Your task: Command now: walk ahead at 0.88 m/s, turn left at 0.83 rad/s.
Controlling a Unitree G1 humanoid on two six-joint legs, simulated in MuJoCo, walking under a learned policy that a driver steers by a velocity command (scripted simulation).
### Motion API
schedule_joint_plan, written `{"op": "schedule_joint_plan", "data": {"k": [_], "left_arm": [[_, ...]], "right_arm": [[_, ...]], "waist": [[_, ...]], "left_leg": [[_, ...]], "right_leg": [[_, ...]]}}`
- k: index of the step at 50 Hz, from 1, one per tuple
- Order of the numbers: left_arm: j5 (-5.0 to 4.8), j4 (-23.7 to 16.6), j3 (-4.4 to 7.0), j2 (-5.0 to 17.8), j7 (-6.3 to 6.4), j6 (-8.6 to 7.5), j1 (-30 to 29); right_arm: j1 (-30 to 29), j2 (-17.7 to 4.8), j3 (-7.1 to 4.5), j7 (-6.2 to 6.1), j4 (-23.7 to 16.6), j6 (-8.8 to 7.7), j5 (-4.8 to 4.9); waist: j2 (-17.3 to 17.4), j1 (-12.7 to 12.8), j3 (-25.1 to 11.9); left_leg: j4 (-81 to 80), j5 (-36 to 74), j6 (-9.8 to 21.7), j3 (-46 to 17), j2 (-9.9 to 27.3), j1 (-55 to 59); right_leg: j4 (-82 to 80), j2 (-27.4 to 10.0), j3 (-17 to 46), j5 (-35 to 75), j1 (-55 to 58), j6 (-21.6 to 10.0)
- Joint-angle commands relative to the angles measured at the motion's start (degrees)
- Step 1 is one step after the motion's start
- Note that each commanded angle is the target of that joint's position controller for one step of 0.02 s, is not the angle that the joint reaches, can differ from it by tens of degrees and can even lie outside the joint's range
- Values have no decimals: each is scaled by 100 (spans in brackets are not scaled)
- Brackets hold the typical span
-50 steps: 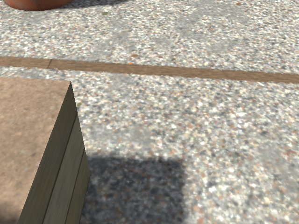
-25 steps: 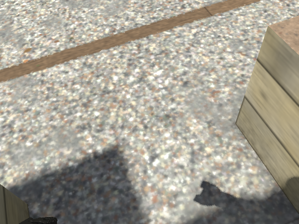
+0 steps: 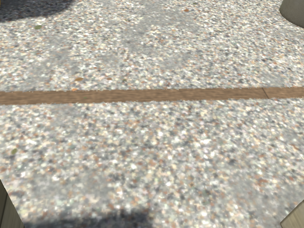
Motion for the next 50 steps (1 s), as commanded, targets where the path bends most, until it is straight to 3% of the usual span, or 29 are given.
{"op": "schedule_joint_plan", "data": {"k": [1, 4, 6, 11, 13, 15, 18, 19, 20, 21, 22, 23, 24, 26, 27, 30, 35, 37, 38, 39, 40, 41, 42, 43, 45, 46, 47, 48, 50], "left_arm": [[-86, -856, 50, 392, -56, -225, -1155], [-170, -680, 17, 463, -69, 4, -1204], [-278, -751, -30, 416, -104, 158, -1411], [-344, -824, -117, 281, -138, 230, -1827], [-360, -726, -102, 355, -102, 242, -1461], [-367, -594, -21, 587, -66, 263, -1086], [-404, 216, 285, 1253, 66, 290, 1466], [-401, 589, 448, 1456, 128, 283, 2633], [-470, 857, 473, 1417, 134, 312, 2778], [-198, 681, 490, 1736, 122, 269, 1835], [-265, 644, 486, 1371, 150, 250, 1671], [-223, 681, 345, 869, 201, 277, 1542], [-200, 696, 285, 710, 175, 213, 1367], [-200, 700, 283, 987, 258, 79, 1307], [-291, 729, 282, 1078, 266, -12, 1349], [-367, 730, 224, 1031, 224, -154, 1595], [-487, 912, 371, 1376, 234, -43, 2282], [-406, 914, 414, 1589, 288, -16, 2293], [-343, 863, 454, 1761, 262, -43, 2081], [-344, 774, 464, 1760, 217, -119, 1705], [-291, 594, 282, 923, 213, -204, 1530], [-635, 271, 155, 681, 239, -168, 2133], [-411, 488, 197, 1121, 310, -95, 1737], [-288, 512, 204, 1062, 283, -56, 1233], [-103, 338, 147, 686, 178, -26, 521], [-127, 257, 77, 432, 126, 22, 800], [-608, -4, -3, 299, 154, -50, 723], [-592, -75, -15, 481, 135, -75, 542], [-429, -264, -117, 455, 94, -147, 78]], "right_arm": [[51, -920, -233, -137, -502, -222, 20], [314, -867, -224, -246, -288, -334, 141], [405, -669, -155, -187, -53, -404, 39], [469, -711, -97, -81, 413, -502, 68], [276, -795, -54, -99, 530, -572, 25], [293, -1098, -139, -210, 648, -563, -76], [-319, -1564, -303, -416, 444, -355, -298], [-1162, -1744, -378, -407, 230, -345, -212], [-2205, -638, -83, -280, -107, -546, -251], [-1217, -429, 11, -168, -503, -614, 192], [-1385, -713, 96, -164, -390, -721, 59], [-1555, -826, 110, -118, -477, -827, 32], [-1956, -739, 177, -120, -562, -797, -138], [-2057, -533, 327, -27, -629, -505, -471], [-2306, -471, 389, 16, -842, -405, -527], [-3437, -550, 523, 73, -1367, -387, -404], [-3816, -317, 648, 95, -1324, -347, -167], [-3417, -662, 522, -26, -1190, -366, -135], [-2590, -982, 361, -116, -990, -412, -83], [-1357, -1339, 199, -221, -700, -478, -117], [-112, -1723, 28, -305, -477, -498, -269], [-461, -2007, -47, -229, -414, -477, -402], [-951, -1426, -20, -171, -478, -439, -337], [-1140, -912, 115, -124, -373, -472, -281], [-646, -549, 232, -61, 186, -530, -231], [-557, -567, 234, -55, 403, -576, -187], [-1267, -645, 167, -42, 231, -626, 129], [-1584, -528, 204, -49, 218, -620, 233], [-2085, -1074, 67, -109, 78, -526, 258]], "waist": [[711, 199, 704], [672, 173, 801], [584, 89, 799], [829, 10, 1362], [840, 241, 1098], [1413, 502, 648], [1180, 1767, -14], [894, 2668, -215], [-593, 2361, 219], [-1543, 1136, -552], [-73, 1292, -568], [591, 1000, -14], [1234, 765, 462], [1235, 532, 855], [1032, 434, 1058], [866, 613, 1505], [206, 1210, 838], [75, 1011, 412], [58, 495, -106], [92, -185, -720], [1006, -531, -1568], [2777, 76, -2518], [1801, 4, -1789], [1247, -63, -987], [483, 13, -133], [1097, 299, -35], [1558, 556, 131], [1207, 703, 169], [508, 849, 312]], "left_leg": [[-3290, -1193, 1078, -3440, 1433, 1283], [-3624, 396, 949, -2614, 1285, 2146], [-3800, 1204, 820, -1964, 1153, 2695], [-4443, 3657, 89, -475, 1054, 2584], [-4170, 6652, -226, 206, 1054, 2841], [-3482, 9151, -413, 615, 1286, 3433], [-107, 10956, -497, 692, 1541, 3141], [2596, 9617, -529, 803, 1053, 1993], [4845, 1691, -391, 424, -247, -497], [6341, 268, -779, -741, -512, -2721], [5857, 808, -546, -1043, -2, -2751], [5246, 1041, -434, -1000, 239, -2534], [4675, 1072, -381, -890, 452, -2250], [4449, 695, -462, -673, 676, -2195], [3954, 590, -514, -577, 837, -2221], [1410, 1855, -745, -78, 1065, -1272], [-951, 3378, -647, 273, 359, -18], [-1549, 2698, -602, 166, 102, 591], [-1612, 2298, -568, 57, 92, 1562], [-1275, 1814, -451, -284, 548, 3188], [-1055, 376, -277, -1601, 1971, 4705], [-2015, 774, 530, -4629, 3343, 5377], [-2114, 1493, 627, -4216, 2852, 4665], [-1939, 3046, 670, -3103, 2501, 3870], [-2112, 5464, 555, -1934, 1898, 2737], [-2067, 5940, 724, -1928, 2012, 2579], [-2380, 5776, 877, -1934, 1891, 2327], [-2493, 5414, 808, -1801, 1836, 1983], [-2760, 5387, 622, -1131, 1385, 570]], "right_leg": [[-461, -243, 314, 599, -2121, 86], [-1346, -293, -8, 1115, -2450, 202], [-2006, -89, -281, 1355, -2426, 72], [-3430, 186, -1046, 2373, -1441, -403], [-3791, 632, -1349, 2418, -484, -720], [-3790, 1010, -1383, 2174, 176, -932], [-3731, 1482, -1368, 1065, 2108, -1200], [-4434, 1052, -524, 1048, 3429, -1633], [-4264, 288, 954, 1496, 4371, -1730], [-5210, -887, 4391, 751, 5754, -3114], [-5776, -945, 4549, -114, 5357, -2910], [-6134, -880, 4289, -782, 4191, -2670], [-6254, -619, 3937, -497, 3106, -2379], [-6396, -196, 3289, 4, 1761, -2142], [-6570, -110, 3054, 8, 1310, -2080], [-6906, 350, 2317, 1799, 95, -1808], [-6147, 422, 2058, 4409, 1694, -1263], [-5081, 349, 2218, 5500, 2533, -1060], [-3941, 349, 2184, 5553, 2508, -958], [-2546, 538, 2037, 4878, 1653, -863], [-613, 857, 1533, 1195, 553, -858], [936, 1157, 921, -769, -628, -576], [917, 696, 724, -188, -1047, -568], [692, 553, 653, 1, -1071, -457], [137, 496, 706, -322, -942, -316], [-128, 484, 892, -525, -1009, -229], [-381, 105, 803, -540, -994, -158], [-1173, -65, 814, -475, -893, -129], [-3116, 133, 354, 554, 445, -14]]}}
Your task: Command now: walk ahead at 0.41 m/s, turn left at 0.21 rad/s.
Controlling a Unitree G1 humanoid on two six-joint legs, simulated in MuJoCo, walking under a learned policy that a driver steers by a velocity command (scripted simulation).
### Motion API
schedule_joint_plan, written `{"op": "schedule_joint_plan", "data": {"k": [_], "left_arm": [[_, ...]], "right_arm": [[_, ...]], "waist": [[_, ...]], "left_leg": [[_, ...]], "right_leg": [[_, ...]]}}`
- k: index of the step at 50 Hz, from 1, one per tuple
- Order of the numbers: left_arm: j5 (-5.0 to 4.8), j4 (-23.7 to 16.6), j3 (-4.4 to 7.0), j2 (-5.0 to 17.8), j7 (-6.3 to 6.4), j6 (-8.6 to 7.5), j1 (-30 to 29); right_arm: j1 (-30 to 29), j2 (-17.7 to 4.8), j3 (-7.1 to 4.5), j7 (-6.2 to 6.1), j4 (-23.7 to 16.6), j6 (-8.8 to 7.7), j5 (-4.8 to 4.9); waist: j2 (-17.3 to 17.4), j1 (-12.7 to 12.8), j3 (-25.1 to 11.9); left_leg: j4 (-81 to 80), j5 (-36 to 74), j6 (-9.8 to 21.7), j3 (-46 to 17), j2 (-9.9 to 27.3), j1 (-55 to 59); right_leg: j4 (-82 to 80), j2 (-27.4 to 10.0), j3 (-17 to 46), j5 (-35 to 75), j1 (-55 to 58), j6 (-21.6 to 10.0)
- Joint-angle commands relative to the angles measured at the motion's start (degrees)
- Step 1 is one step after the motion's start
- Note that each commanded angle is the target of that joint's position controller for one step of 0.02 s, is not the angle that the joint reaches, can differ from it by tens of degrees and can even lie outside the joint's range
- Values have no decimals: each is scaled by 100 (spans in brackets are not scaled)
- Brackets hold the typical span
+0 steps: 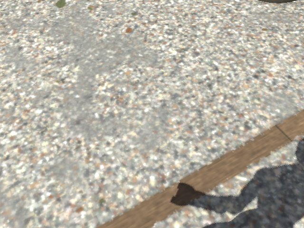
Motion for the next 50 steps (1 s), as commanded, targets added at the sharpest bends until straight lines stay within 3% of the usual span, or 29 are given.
{"op": "schedule_joint_plan", "data": {"k": [1, 3, 6, 7, 8, 9, 10, 11, 12, 13, 17, 20, 23, 26, 27, 28, 29, 30, 31, 32, 33, 35, 38, 40, 42, 45, 48, 49, 50], "left_arm": [[29, -434, -258, -388, -119, -149, 187], [34, -396, -160, -87, -120, -98, 299], [222, -310, 30, 379, 158, 26, 703], [360, -345, 88, 765, 282, 53, 1123], [514, -510, 24, 768, 268, 160, 1121], [281, -625, 9, 534, 199, 239, 832], [91, -649, -15, 352, 169, 263, 470], [20, -614, -50, 185, 169, 272, 148], [36, -627, -81, 30, 164, 278, -201], [121, -610, -43, 87, 162, 263, -433], [156, -519, 82, 156, 300, 157, -682], [70, -445, 147, 248, 395, 214, -772], [-59, -314, 233, 389, 322, 251, -601], [-216, -146, 284, 370, 243, 280, -412], [-145, -20, 269, 199, 193, 315, -74], [124, -283, 221, 31, 169, 345, 18], [213, -502, 203, 98, 207, 344, -427], [83, -547, 249, 277, 233, 355, -729], [16, -537, 243, 218, 284, 337, -739], [66, -445, 263, 271, 341, 331, -605], [101, -413, 292, 338, 368, 328, -526], [72, -188, 260, 284, 311, 351, -173], [27, -41, 125, 20, 257, 415, 11], [10, 27, 32, -149, 205, 460, 121], [-33, 1, 37, -33, 163, 491, 105], [-97, -216, 147, 375, 149, 495, 9], [-119, -208, 144, 238, 106, 478, 375], [-101, -184, 147, 210, 92, 476, 525], [-81, -195, 201, 384, 104, 492, 607]], "right_arm": [[-986, -882, -164, -39, -604, -68, 122], [-791, -1139, -250, -33, -551, -64, 112], [-598, -779, -160, -5, -587, -63, 164], [-471, -419, -33, 14, -754, -32, 63], [813, -48, 84, 18, -685, 30, 146], [1128, -602, -47, 15, -607, 169, 150], [793, -712, -121, -34, -694, 308, 175], [596, -678, -158, -130, -743, 447, 133], [579, -671, -206, -210, -757, 603, 94], [611, -560, -213, -244, -834, 732, 73], [65, -249, -215, -211, -1272, 823, 29], [-304, -158, -185, 8, -1499, 805, 28], [-565, -348, -264, 183, -1694, 897, 27], [-429, -474, -394, 192, -1739, 940, -16], [-103, -822, -537, 112, -1655, 916, -70], [33, -1758, -755, 4, -1778, 891, -86], [-21, -1687, -673, 70, -1976, 725, -257], [-138, -1498, -627, 127, -2007, 588, -260], [-364, -1377, -595, 92, -1998, 517, -135], [-666, -1160, -530, 34, -2059, 540, 3], [-977, -1025, -471, -38, -2165, 591, 39], [-1207, -775, -343, -140, -2287, 636, -115], [-1118, -553, -224, -136, -2165, 615, -165], [-1242, -245, -84, -95, -2048, 592, -256], [-1215, -285, -68, -21, -1877, 567, -342], [-1263, -709, -197, -42, -1763, 627, -277], [-1389, -687, -230, -151, -1720, 678, -110], [-1398, -655, -244, -183, -1693, 691, -56], [-1346, -557, -253, -201, -1696, 685, -53]], "waist": [[366, 686, -639], [507, 894, -630], [341, 1262, -825], [-393, 1360, -1422], [-1690, 901, -2761], [-1246, 818, -2922], [-953, 698, -2233], [-707, 551, -1682], [-639, 365, -1266], [-742, 187, -1023], [-507, 152, -1003], [-584, 211, -1082], [-632, 291, -961], [-349, 130, -892], [417, 76, -814], [2431, 296, -635], [2017, 97, -1326], [1246, 5, -1364], [872, 182, -1179], [626, 346, -1090], [700, 488, -1071], [772, 582, -1370], [638, 496, -1500], [740, 478, -1412], [915, 356, -1096], [955, 266, -592], [828, 434, -621], [740, 509, -619], [317, 470, -603]], "left_leg": [[-890, 3776, 1168, -1100, 936, -748], [-818, 2874, 950, -1131, 805, -1095], [659, 2348, 307, -1006, 201, -1323], [2368, 212, -14, -714, -205, -1898], [4321, -2987, -176, -756, -397, -2443], [4937, -2684, -242, -961, -81, -2392], [5130, -2305, -298, -679, 127, -2825], [5082, -1995, -395, -499, 316, -2948], [5079, -1803, -488, -477, 440, -2800], [5049, -1581, -538, -422, 528, -2454], [3906, -606, -472, -302, 701, -2094], [2678, 165, -279, -131, 688, -1430], [1949, 137, -56, 120, 554, -1119], [837, 547, 354, 333, 232, -360], [298, 1854, 636, -134, 281, 296], [-20, 4177, 1480, -2379, 1605, 1333], [-294, 3421, 2232, -3494, 2030, 1373], [-469, 2745, 2104, -3128, 1885, 1346], [-482, 2160, 1782, -2827, 1592, 1155], [-446, 1832, 1530, -2613, 1426, 966], [-435, 1795, 1393, -2441, 1280, 633], [-270, 2484, 1324, -1961, 1220, 533], [-183, 2637, 1298, -1538, 1151, 391], [-276, 2038, 1273, -1288, 1094, 0], [-429, 1222, 1318, -1255, 1154, -353], [-370, 998, 1413, -1494, 1432, -174], [42, 1868, 1271, -1389, 1558, 217], [272, 1849, 1077, -1212, 1442, 242], [797, 1299, 726, -834, 1065, 79]], "right_leg": [[-2156, 28, -81, 1537, 1529, 192], [-2727, 255, -71, 2733, 2518, 181], [-3162, -106, 174, 3560, 3664, -109], [-2933, -1314, 1057, 5942, 4549, -499], [-2774, -3070, 2546, 7624, 5356, -1500], [-3026, -2823, 2550, 6555, 4915, -1587], [-3266, -2551, 2033, 5320, 4385, -1502], [-3555, -2248, 1663, 4508, 3760, -1367], [-3829, -2086, 1307, 3992, 3069, -1289], [-4104, -2011, 1008, 3699, 2400, -1251], [-4416, -1968, 66, 3500, 2141, -1192], [-4417, -1920, -552, 3096, 2159, -1008], [-4207, -2071, -780, 2806, 2421, -821], [-3294, -1917, -1150, 2170, 2399, -255], [-2217, -1494, -1455, 1554, 1876, 111], [-159, -586, -1759, -1267, -113, 714], [930, -125, -356, -1841, -777, 723], [1177, -150, 45, -1441, -946, 552], [958, -206, 229, -883, -987, 396], [700, -286, 332, -481, -950, 366], [427, -275, 381, -192, -675, 364], [343, -206, 176, 123, -251, 461], [-388, -339, 53, 276, 356, 576], [-1058, -506, 9, 416, 1018, 575], [-1432, -470, -130, 451, 1422, 533], [-1616, -321, -330, -41, 1080, 379], [-2303, -240, -508, 272, 1214, 177], [-2802, -222, -465, 770, 1386, 56], [-3255, -426, 55, 1938, 1605, -188]]}}
Over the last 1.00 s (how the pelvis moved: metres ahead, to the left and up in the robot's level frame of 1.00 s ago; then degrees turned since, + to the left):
0.91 0.00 0.03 -23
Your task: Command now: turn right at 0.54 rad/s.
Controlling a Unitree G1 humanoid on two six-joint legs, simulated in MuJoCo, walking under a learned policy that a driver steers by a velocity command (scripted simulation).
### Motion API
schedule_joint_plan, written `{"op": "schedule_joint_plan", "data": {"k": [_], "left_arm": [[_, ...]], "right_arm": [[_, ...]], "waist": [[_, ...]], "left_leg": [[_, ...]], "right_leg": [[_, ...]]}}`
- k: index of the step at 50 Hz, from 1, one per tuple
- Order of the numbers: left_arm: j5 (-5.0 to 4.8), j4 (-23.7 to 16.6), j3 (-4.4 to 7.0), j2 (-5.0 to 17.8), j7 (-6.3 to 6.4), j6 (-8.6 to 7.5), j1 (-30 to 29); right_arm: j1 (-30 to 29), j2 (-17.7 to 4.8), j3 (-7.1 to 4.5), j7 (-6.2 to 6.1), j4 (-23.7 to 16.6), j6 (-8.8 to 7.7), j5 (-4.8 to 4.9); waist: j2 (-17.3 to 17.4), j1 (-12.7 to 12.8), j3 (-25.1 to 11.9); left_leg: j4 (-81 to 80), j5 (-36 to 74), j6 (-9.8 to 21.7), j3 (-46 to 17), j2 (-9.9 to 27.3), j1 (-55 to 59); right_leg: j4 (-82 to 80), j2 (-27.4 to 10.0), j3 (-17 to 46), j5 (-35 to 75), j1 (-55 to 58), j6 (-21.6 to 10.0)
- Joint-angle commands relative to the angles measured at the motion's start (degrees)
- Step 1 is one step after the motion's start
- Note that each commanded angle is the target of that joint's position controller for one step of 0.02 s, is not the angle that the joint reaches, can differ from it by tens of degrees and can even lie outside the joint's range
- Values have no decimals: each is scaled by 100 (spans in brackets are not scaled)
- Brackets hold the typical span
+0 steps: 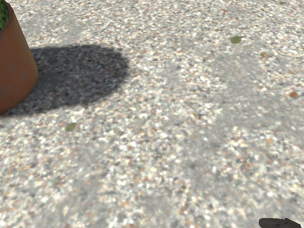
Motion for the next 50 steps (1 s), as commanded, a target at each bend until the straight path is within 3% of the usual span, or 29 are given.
{"op": "schedule_joint_plan", "data": {"k": [1, 2, 3, 4, 5, 7, 9, 12, 16, 18, 19, 20, 21, 22, 23, 25, 28, 30, 31, 33, 34, 35, 36, 37, 38, 40, 42, 47, 50], "left_arm": [[8, -485, 367, 1338, 78, -85, -19], [79, -548, 431, 1505, 86, -110, 219], [251, -554, 399, 1377, 96, -192, 479], [208, -613, 401, 1314, 133, -253, 224], [75, -716, 393, 1203, 164, -253, -71], [-94, -850, 357, 994, 266, -140, -353], [-65, -925, 388, 975, 321, -19, -279], [-40, -1006, 473, 1121, 324, 71, -186], [-75, -1206, 508, 1191, 239, 110, -450], [-123, -1282, 445, 1058, 237, 108, -685], [-29, -1249, 344, 767, 251, 110, -374], [100, -1200, 178, 322, 231, 84, -38], [87, -1322, 240, 606, 216, -35, -10], [70, -1163, 262, 873, 195, -134, 4], [126, -1109, 308, 1080, 137, -199, -121], [196, -1147, 245, 888, 74, -401, -609], [152, -1310, 84, 398, 12, -712, -1209], [68, -1319, 66, 265, -3, -823, -1230], [483, -1181, 38, 408, -168, -518, -847], [312, -1130, 47, 281, -61, -368, -531], [265, -1046, 103, 488, 54, -390, -221], [262, -929, 172, 811, 160, -465, 488], [373, -961, 232, 1336, 241, -516, 991], [486, -931, 385, 1745, 283, -482, 632], [479, -957, 262, 1222, 232, -515, 347], [411, -957, 92, 762, 138, -569, 115], [354, -794, 66, 720, 117, -627, 312], [349, -385, 81, 677, 30, -804, 779], [375, -164, 75, 666, 57, -829, 949]], "right_arm": [[219, -856, -406, -96, -427, -60, -79], [-507, -788, -377, -106, -634, -108, -124], [-709, -776, -396, -91, -684, -136, -81], [-501, -743, -421, -59, -572, -123, 1], [-346, -729, -435, -53, -471, -100, 19], [-426, -688, -444, -49, -474, -134, -8], [-432, -499, -393, 1, -433, -175, 44], [-434, -457, -370, 82, -378, -235, 73], [8, -806, -487, 133, -191, -288, 153], [497, -933, -559, 133, 19, -326, 135], [533, -1116, -597, 124, 40, -318, 69], [382, -1328, -563, 104, -103, -268, -77], [433, -1438, -567, 193, -95, -336, -289], [386, -1119, -474, 236, -105, -417, -138], [389, -1066, -435, 211, -33, -428, 56], [863, -1222, -437, 148, 77, -423, 197], [1461, -1172, -422, 66, 170, -432, 208], [1332, -1246, -447, 24, 101, -405, 241], [1338, -1717, -634, 210, 331, -245, -179], [1186, -1372, -600, 310, 250, -127, -71], [1123, -1197, -576, 291, 232, -141, -19], [840, -979, -535, 285, 99, -206, 29], [856, -341, -350, 282, -172, -290, 129], [449, -523, -300, 275, -469, -322, 73], [178, -824, -356, 323, -454, -293, -20], [670, -902, -418, 515, -176, -235, -125], [653, -890, -414, 670, -136, -133, -166], [-37, -878, -332, 793, -354, -34, -164], [-704, -835, -218, 897, -532, -50, -170]], "waist": [[-1151, -540, -309], [-1761, -54, -133], [-1384, 116, -343], [-926, -111, -406], [-640, -259, -384], [-592, -316, -503], [-710, -251, -630], [-885, -175, -780], [-1250, -271, -690], [-1237, -485, -782], [-825, -290, -960], [636, -63, -991], [1626, -3, -579], [1210, -88, -231], [961, -65, 101], [594, -372, 219], [667, -617, 130], [1013, -481, 81], [995, -347, 29], [802, -109, 143], [614, 61, 121], [282, 446, -162], [-1049, 619, -807], [-1203, 449, -503], [-570, 313, -126], [-674, -32, -20], [-791, -82, 209], [-660, -122, 734], [-557, 1, 1065]], "left_leg": [[983, 727, -38, -24, 330, -78], [1903, -1275, -345, -11, -555, -1350], [3038, -2153, -360, -597, -459, -1835], [3431, -1844, -353, -849, -303, -1946], [3372, -1486, -396, -882, -208, -2005], [2787, -907, -502, -830, -149, -1845], [2003, -609, -589, -718, -279, -1640], [960, -477, -604, -718, -413, -971], [-187, -270, -552, -782, -471, -144], [-1352, 656, -419, -645, -226, 613], [-1507, 917, -167, -1215, 482, 1202], [-1958, 203, 397, -2676, 1506, 1647], [-2452, -1673, 1221, -4242, 2091, 1090], [-2710, -3011, 1344, -4279, 2025, 941], [-2684, -2878, 1171, -3809, 1782, 869], [-2674, -2214, 1071, -3481, 1428, 943], [-2607, -1257, 990, -2927, 907, 819], [-2491, -1049, 946, -2733, 628, 326], [-2221, -1242, 857, -2511, 348, 141], [-1835, -1183, 706, -2618, 177, -641], [-1468, -1213, 514, -2535, 22, -1367], [-625, -1471, 287, -2183, -163, -2466], [1247, -1867, 119, -1275, -495, -3050], [2104, -1073, 78, -911, -10, -3705], [2574, -592, 83, -889, 319, -3703], [2925, -115, -3, -714, 369, -3386], [3435, 280, -46, -509, 479, -3413], [3361, 998, 12, -485, 686, -3737], [2303, 1208, 237, 134, 730, -3212]], "right_leg": [[-1209, -1011, 1901, 3102, 310, -892], [-1800, -1666, 3309, 3447, 802, -1780], [-1970, -1838, 3548, 3264, 1158, -2012], [-1816, -1569, 3138, 3089, 1281, -1759], [-1687, -1296, 2738, 3045, 1272, -1470], [-1609, -954, 2420, 2909, 1284, -1193], [-1505, -745, 2360, 2939, 1407, -1126], [-1391, -622, 2588, 2706, 1171, -1076], [-1410, -508, 3203, 2260, 705, -980], [-1060, -259, 3014, 1666, 546, -682], [-490, 56, 2654, 663, 187, -448], [584, 902, 1695, -1312, -788, -171], [1698, 829, 1518, -1651, -1629, -65], [2213, 529, 1514, -1198, -1871, -6], [2292, 283, 1068, -745, -2072, 81], [2161, 107, 729, -145, -2152, 182], [908, 320, 404, 150, -1451, 245], [-133, 629, 267, -85, -431, 301], [-404, 829, -8, -706, -11, 253], [-1484, 812, -58, 401, 1164, 219], [-1677, 577, 79, 653, 2130, 151], [-1625, -153, 594, 357, 3446, 5], [-2201, -1911, 2399, -1755, 3978, -273], [-2585, -2731, 3783, -2695, 3009, -826], [-2563, -2393, 3391, -2541, 2560, -836], [-2692, -1718, 2165, -1657, 2142, -598], [-2897, -1421, 1290, -889, 1851, -557], [-3210, -1399, 80, 118, 1819, -484], [-3457, -1275, -749, 797, 1713, -397]]}}
Over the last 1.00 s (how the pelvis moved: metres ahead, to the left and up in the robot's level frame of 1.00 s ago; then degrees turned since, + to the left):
0.24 0.05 -0.01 29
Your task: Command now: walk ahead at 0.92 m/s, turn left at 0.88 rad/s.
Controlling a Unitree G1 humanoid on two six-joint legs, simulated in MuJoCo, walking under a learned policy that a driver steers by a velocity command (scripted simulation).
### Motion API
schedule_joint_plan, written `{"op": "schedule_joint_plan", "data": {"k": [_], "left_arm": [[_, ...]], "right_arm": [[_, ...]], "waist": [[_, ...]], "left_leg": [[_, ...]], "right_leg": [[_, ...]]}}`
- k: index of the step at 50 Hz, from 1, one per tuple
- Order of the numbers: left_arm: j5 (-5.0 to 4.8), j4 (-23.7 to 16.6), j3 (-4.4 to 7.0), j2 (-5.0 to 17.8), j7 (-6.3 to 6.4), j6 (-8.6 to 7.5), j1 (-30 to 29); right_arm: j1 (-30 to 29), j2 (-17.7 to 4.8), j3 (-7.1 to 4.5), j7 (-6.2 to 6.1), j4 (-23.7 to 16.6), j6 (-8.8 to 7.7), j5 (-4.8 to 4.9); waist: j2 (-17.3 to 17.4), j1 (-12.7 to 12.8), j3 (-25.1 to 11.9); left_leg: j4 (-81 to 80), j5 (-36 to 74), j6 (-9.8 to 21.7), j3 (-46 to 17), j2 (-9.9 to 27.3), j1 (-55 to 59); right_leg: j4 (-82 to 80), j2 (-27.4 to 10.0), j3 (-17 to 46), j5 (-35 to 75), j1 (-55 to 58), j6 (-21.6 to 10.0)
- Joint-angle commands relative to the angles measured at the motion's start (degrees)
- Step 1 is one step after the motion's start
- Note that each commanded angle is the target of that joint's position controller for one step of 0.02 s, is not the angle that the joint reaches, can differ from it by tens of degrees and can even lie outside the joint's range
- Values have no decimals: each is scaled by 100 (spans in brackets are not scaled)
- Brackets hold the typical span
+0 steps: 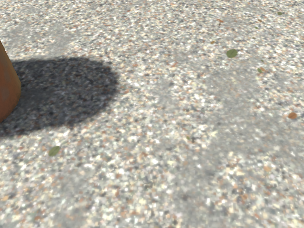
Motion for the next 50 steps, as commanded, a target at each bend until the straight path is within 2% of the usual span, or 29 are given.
{"op": "schedule_joint_plan", "data": {"k": [1, 4, 6, 7, 8, 9, 10, 11, 12, 14, 15, 19, 21, 25, 27, 29, 30, 31, 32, 33, 34, 35, 36, 39, 41, 45, 46, 48, 50], "left_arm": [[15, -152, 84, 527, 28, -116, -121], [1, 58, 78, 766, 67, -68, 152], [26, 181, 129, 1222, 89, 60, 161], [-44, 117, 123, 1314, 90, 101, -97], [-113, -70, -67, 566, -23, 98, 278], [-303, -407, -150, 261, -81, 14, 335], [-327, -547, -6, 779, -45, -16, -860], [-396, -592, -46, 559, -50, -42, -852], [-314, -414, -89, 446, -89, -7, -643], [-161, -44, -112, 221, -199, 269, 7], [-162, 55, -94, 183, -245, 372, 14], [-242, -107, -104, -40, -353, 493, -902], [-287, -179, -120, -32, -381, 437, -1293], [-224, -413, -217, -63, -487, 357, -1745], [-228, -304, -167, 167, -480, 415, -1263], [-219, 107, 28, 652, -397, 520, 286], [-199, 490, 197, 944, -316, 548, 1594], [-310, 650, 333, 1070, -207, 534, 1984], [-330, 723, 295, 1004, -167, 568, 1260], [-167, 371, 276, 1223, -146, 554, 475], [-111, 121, 288, 1020, -110, 531, 215], [-67, 111, 231, 719, -87, 493, 10], [-94, 130, 202, 699, -81, 419, -162], [-172, 71, 162, 737, -46, 110, -328], [-204, 143, 186, 776, -33, 15, -217], [-364, 511, 189, 612, -91, 70, 628], [-510, 501, 56, 122, 45, 140, 884], [-378, 538, 97, 412, 180, 240, 756], [-284, 271, 178, 684, 245, 316, -10]], "right_arm": [[-1175, -91, 130, 116, -674, -92, -1], [-1123, 87, 247, 3, -678, -117, 8], [419, -268, 83, -165, -245, -165, -28], [1748, -597, -87, -267, 183, -205, -70], [1875, -1241, -265, -376, 315, -221, -208], [1924, -1651, -313, -422, 105, -265, -114], [1920, -1402, -296, -472, 189, -291, -114], [1778, -1195, -232, -557, 462, -366, -146], [1426, -829, -134, -561, 505, -456, -159], [968, -389, 27, -558, 513, -603, -43], [1007, -174, 85, -537, 575, -686, 0], [1172, -58, 109, -462, 857, -901, 89], [1262, 100, 166, -481, 950, -942, 80], [1383, -121, 207, -687, 1072, -935, 134], [1310, -492, 132, -866, 1051, -870, 116], [810, -866, 6, -981, 874, -684, 41], [334, -947, -36, -975, 726, -578, -14], [13, -696, -14, -839, 736, -506, 22], [-220, 382, 308, -687, 418, -623, -131], [521, 578, 431, -628, -198, -750, 38], [516, 186, 470, -587, -232, -926, -103], [356, -179, 397, -567, -129, -974, -108], [211, -211, 406, -587, -129, -919, -202], [-64, -110, 514, -574, -220, -549, -268], [-572, -14, 572, -528, -421, -564, -144], [-1008, 434, 694, -517, -486, -628, 12], [-1774, 252, 503, -574, -866, -859, 283], [-1442, -24, 323, -619, -865, -991, 285], [28, -350, 133, -654, -455, -1071, 213]], "waist": [[-673, 56, 1319], [-767, -146, 969], [-1093, -1016, 61], [-929, -1746, -524], [269, -1327, -1198], [998, -1123, -2374], [-229, -1541, -1779], [-136, -1139, -628], [-486, -759, -73], [18, -220, 232], [-13, -178, 352], [125, -202, 1088], [164, -270, 1099], [28, -146, 925], [318, 226, 390], [538, 1092, -332], [400, 1732, -674], [-426, 1909, -456], [-1737, 996, 460], [-1871, 38, -428], [-911, 51, -436], [85, -171, 211], [406, -402, 568], [446, -605, 964], [296, -416, 1120], [-342, 342, 360], [-166, 586, 294], [-804, 206, -27], [-1128, -777, -714]], "left_leg": [[-925, 112, 269, 479, 135, -203], [-1734, -489, 763, 1113, -491, 1231], [-1895, -1374, 1036, 939, -1084, 3163], [-2673, -1070, 1149, 559, -1114, 5017], [-2959, -2691, 1182, -1274, 221, 6997], [-4075, -3797, 1426, -4527, 1941, 7633], [-4558, -3285, 1062, -3968, 1677, 6841], [-4631, -2421, 960, -3089, 1686, 5780], [-4738, -1922, 747, -2413, 1440, 4841], [-5115, -1567, 473, -1345, 1069, 3738], [-5275, -1362, 348, -1054, 946, 3575], [-5822, 516, -202, 581, 388, 3518], [-5867, 1693, -271, 1170, 103, 3802], [-5633, 4809, -365, 1684, 323, 4610], [-4784, 6909, -424, 1700, 577, 5170], [-2880, 8021, -399, 1549, 813, 5122], [-1042, 7420, -294, 1349, 836, 4441], [1673, 3103, -203, 1434, -28, 3407], [3605, -2175, -139, 892, -1005, 1179], [4094, -2367, -301, -343, -980, -277], [3404, -1979, -158, -758, -648, -452], [2696, -1497, -169, -755, -337, -260], [2167, -1397, -258, -708, -151, 45], [580, -1078, -617, -442, 277, 1047], [-768, -201, -699, -59, 280, 1458], [-2866, 1820, -293, 503, -473, 2289], [-3343, 1739, -393, 195, -781, 2459], [-3899, 1929, -274, 94, -972, 2637], [-4184, 2940, -90, 7, -708, 4038]], "right_leg": [[-1005, -1335, 15, 1482, -645, -619], [-125, -1428, -443, 6111, -390, -599], [1751, -1747, -319, 8319, -479, -767], [3447, -1590, -353, 7708, -1356, -782], [5796, -933, -190, 2686, -3412, -665], [7596, 36, 992, -843, -4570, -597], [7808, 17, 1869, 27, -4899, -712], [7529, -177, 1734, 428, -5058, -713], [6911, -534, 1675, 691, -4736, -709], [6449, -742, 1658, 909, -3989, -605], [6358, -788, 1670, 959, -3953, -584], [5458, -645, 1314, 1964, -4706, -597], [4868, -404, 857, 2477, -4787, -693], [3317, 2, 30, 2921, -4192, -984], [3066, 374, -207, 2824, -3345, -1126], [3150, 685, -97, 2034, -1798, -1338], [2922, 578, 397, 1531, -589, -1644], [2162, 310, 950, 1478, 86, -2042], [2819, 168, 1880, 2419, 14, -2134], [1681, -710, 4651, 1206, 765, -3146], [197, -1227, 5915, -984, 445, -3037], [-245, -1195, 5752, -1633, -486, -2705], [-286, -1006, 5340, -1257, -1305, -2508], [-480, -234, 4016, -101, -3014, -2279], [-281, 55, 3152, 2761, -3195, -2061], [500, 461, 2289, 5361, -1946, -1100], [806, 288, 2677, 4465, -1878, -962], [1295, 130, 2868, 4686, -951, -813], [2876, 218, 2644, 5010, -903, -452]]}}
Over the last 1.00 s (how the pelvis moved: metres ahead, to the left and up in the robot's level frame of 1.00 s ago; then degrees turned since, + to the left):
0.17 -0.03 0.00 -1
